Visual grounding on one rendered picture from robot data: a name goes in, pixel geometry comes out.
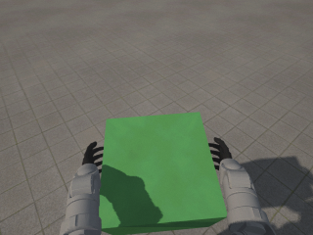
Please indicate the left robot hand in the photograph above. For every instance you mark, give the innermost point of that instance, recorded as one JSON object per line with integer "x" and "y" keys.
{"x": 89, "y": 157}

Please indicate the right robot hand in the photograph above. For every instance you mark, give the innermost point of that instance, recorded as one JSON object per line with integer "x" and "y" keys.
{"x": 222, "y": 153}

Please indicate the carton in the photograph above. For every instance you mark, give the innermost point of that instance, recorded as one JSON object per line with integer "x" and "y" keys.
{"x": 158, "y": 175}

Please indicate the right robot forearm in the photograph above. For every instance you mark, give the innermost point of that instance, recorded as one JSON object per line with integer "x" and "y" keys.
{"x": 244, "y": 210}

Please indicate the left robot forearm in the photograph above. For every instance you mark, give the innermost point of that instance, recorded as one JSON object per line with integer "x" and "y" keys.
{"x": 83, "y": 201}

